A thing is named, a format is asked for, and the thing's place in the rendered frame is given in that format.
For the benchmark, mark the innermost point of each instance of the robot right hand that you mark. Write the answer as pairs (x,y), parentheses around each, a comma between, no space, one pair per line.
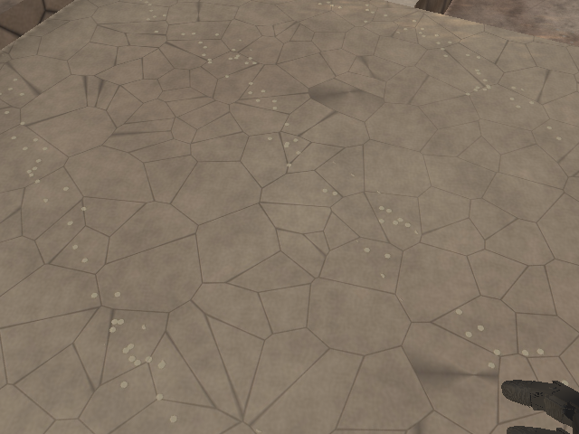
(556,399)

